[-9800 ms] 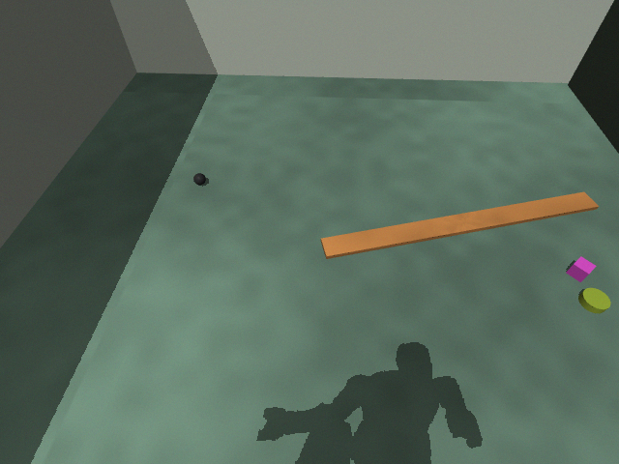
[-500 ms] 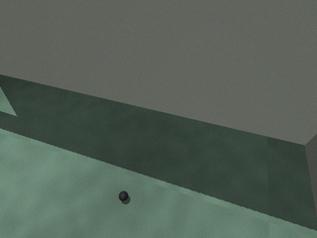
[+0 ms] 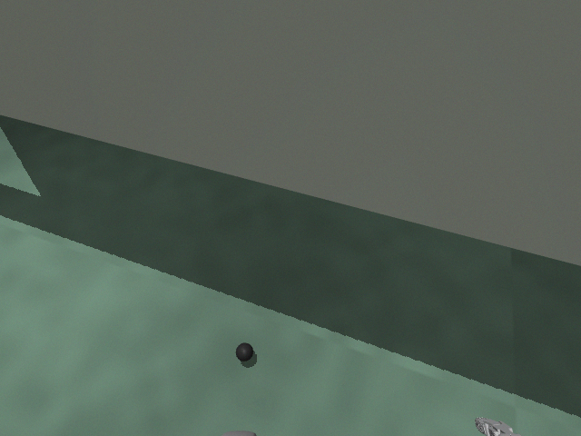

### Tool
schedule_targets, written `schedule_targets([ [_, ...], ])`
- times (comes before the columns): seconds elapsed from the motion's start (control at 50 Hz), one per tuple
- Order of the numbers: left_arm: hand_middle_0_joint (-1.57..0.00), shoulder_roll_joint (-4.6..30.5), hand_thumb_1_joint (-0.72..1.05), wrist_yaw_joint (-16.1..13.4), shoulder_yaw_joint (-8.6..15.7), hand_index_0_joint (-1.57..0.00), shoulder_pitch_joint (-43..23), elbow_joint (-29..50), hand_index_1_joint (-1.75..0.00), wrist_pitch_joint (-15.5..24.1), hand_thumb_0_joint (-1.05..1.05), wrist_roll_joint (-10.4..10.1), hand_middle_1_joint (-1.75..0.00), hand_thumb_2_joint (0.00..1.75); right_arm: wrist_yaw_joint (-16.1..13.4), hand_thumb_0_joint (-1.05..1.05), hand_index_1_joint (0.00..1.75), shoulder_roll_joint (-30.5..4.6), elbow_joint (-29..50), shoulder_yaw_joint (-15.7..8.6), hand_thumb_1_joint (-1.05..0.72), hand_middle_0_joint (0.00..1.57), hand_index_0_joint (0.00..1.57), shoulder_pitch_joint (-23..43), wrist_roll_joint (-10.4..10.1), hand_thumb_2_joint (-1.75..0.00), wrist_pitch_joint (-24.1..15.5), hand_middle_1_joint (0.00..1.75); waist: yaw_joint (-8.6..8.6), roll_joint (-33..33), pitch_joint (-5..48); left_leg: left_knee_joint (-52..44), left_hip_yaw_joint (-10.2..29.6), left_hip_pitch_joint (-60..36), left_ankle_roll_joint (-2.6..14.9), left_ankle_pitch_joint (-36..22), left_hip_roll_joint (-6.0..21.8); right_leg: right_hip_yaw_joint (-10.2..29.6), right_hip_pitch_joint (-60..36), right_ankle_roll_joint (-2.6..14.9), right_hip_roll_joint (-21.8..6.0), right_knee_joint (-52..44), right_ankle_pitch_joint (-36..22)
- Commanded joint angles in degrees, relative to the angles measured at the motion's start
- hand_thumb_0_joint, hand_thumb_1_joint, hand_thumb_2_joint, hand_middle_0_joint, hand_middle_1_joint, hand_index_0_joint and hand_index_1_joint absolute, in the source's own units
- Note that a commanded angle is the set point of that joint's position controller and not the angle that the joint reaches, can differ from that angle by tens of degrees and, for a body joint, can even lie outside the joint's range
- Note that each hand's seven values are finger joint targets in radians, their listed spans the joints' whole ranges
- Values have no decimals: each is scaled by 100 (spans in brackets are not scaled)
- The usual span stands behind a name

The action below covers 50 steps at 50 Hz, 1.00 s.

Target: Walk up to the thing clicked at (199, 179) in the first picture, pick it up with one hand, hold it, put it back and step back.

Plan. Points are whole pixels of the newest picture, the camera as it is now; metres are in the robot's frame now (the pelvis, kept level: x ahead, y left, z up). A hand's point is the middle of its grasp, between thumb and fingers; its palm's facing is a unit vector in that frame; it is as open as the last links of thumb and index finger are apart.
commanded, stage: walk up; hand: left
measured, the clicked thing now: (244, 352) +0.43 +0.20 -0.73
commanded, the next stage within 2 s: stand in 0.96 s
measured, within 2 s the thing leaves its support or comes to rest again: neither
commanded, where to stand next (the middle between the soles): +0.04 -0.03 m, yaw -3 degrees
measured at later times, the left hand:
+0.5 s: hand out of the picture +0.12 +0.24 -0.13, palm faces -0.05 -0.94 -0.34, open 7.4 cm
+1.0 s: hand out of the picture +0.10 +0.24 -0.14, palm faces -0.07 -0.94 -0.33, open 7.4 cm
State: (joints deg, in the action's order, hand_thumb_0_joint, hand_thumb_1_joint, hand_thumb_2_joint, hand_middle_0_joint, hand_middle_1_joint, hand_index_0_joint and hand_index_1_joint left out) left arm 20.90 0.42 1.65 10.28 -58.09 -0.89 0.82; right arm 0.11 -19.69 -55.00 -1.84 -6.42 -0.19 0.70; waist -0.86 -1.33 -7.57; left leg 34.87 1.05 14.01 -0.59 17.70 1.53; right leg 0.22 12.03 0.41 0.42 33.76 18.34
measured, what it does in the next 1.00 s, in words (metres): stands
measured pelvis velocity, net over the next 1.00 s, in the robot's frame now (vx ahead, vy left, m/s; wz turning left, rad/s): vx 0.00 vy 0.00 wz -0.06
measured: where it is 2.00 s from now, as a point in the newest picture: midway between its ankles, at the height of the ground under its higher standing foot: outside the picture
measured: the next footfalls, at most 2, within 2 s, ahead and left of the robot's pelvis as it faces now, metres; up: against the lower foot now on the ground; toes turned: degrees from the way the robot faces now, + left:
none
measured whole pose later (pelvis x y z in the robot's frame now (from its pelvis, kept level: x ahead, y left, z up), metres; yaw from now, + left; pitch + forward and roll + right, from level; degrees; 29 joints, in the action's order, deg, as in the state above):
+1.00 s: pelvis +0.00 +0.00 +0.02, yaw -4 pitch -3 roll +0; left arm 20.4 1.2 1.5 6.1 -61.7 -1.0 0.4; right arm -0.1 -21.0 -61.9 -1.0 -6.6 0.7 -0.8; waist 0.4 0.5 -4.4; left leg 21.6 -2.6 7.4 -1.6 11.5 2.9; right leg 3.7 7.6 0.3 1.6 22.1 11.8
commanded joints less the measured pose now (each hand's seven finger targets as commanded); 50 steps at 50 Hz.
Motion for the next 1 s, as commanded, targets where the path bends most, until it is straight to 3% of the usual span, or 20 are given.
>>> schedule_targets([
  [0.0, -20, 1264, 90, -27, 249, -20, -541, 534, -30, 103, 0, -43, -30, 90, -117, 0, 30, -1481, 145, -336, -90, 20, 20, -163, 48, -90, -265, 30, 211, 509, 873, -1127, 775, -842, 468, -1250, 650, 685, 341, 274, -614, -639, -1492],
  [0.02, -20, 1269, 90, -21, 271, -20, -409, 448, -30, 81, 0, -41, -30, 90, -121, 0, 30, -1591, 140, -325, -90, 20, 20, -85, 44, -90, -292, 30, 106, 311, 937, -1159, 1070, -671, 728, -1574, 965, 523, 76, 173, -419, -324, -1269],
  [0.06, -20, 1207, 90, -15, 270, -20, -231, 387, -30, 68, 0, -40, -30, 90, -142, 0, 30, -1598, 153, -294, -90, 20, 20, 64, 33, -90, -321, 30, 10, 54, 958, -1197, 1057, -515, 831, -1830, 1096, 514, -151, 188, -372, -294, -1138],
  [0.14, -20, 1241, 90, 20, 247, -20, -280, 314, -30, 86, 0, -48, -30, 90, -142, 0, 30, -1438, 135, -217, -90, 20, 20, 355, 34, -90, -316, 30, -11, -187, 1015, -1231, 483, -397, 402, -1365, 652, 681, -536, 327, -590, -804, -1741],
  [0.22, -20, 1297, 90, 18, 240, -20, -572, 303, -30, 101, 0, -46, -30, 90, -119, 0, 30, -1335, 13, -159, -90, 20, 20, 308, 26, -90, -288, 30, 82, 139, 914, -1236, 251, -584, 264, -1237, 465, 864, -367, 343, -720, -1199, -1746],
  [0.3, -20, 1283, 90, 25, 243, -20, -633, 241, -30, 86, 0, -35, -30, 90, -109, 0, 30, -1401, -94, -168, -90, 20, 20, 293, 44, -90, -287, 30, 78, 217, 938, -1349, 268, -716, 283, -1271, 530, 811, -362, 304, -654, -1319, -1582],
  [0.36, -20, 1289, 90, 32, 249, -20, -681, 209, -30, 98, 0, -42, -30, 90, -102, 0, 30, -1401, -124, -152, -90, 20, 20, 276, 46, -90, -298, 30, 77, 249, 1023, -1371, 214, -806, 267, -1453, 535, 829, -470, 283, -658, -1358, -1807],
  [0.9, -20, 1252, 90, 35, 272, -20, -681, 101, -30, 76, 0, -26, -30, 90, -108, 0, 30, -1427, -275, -192, -90, 20, 20, 162, 53, -90, -297, 30, 132, 187, 953, -1599, 116, -926, 296, -1148, 660, 902, -293, 239, -563, -1424, -1609],
  [0.94, -20, 1068, 90, 10, 159, -20, -645, -62, -30, 149, 0, -42, -30, 90, -83, 0, 30, -1258, -380, -103, -90, 20, 20, 340, 75, -90, -258, 30, 76, -205, 1024, -1765, 202, -861, 267, -945, 667, 921, -476, 159, -681, -1697, -1386],
  [0.98, -20, 1198, 90, -12, 169, -20, -712, -107, -30, 207, 0, -20, -30, 90, -61, 0, 30, -1194, -404, -73, -90, 20, 20, 330, 80, -90, -246, 30, 128, -2, 793, -1840, 190, -854, 212, -839, 615, 948, -335, 132, -672, -1827, -1253],
])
